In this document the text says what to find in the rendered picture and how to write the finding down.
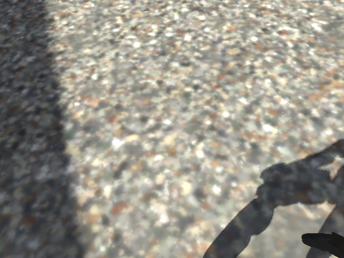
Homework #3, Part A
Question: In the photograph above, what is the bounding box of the right robot hand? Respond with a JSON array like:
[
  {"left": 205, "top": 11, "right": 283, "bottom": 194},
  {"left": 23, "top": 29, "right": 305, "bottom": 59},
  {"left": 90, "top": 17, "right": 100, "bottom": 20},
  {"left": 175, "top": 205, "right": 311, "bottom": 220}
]
[{"left": 302, "top": 232, "right": 344, "bottom": 258}]

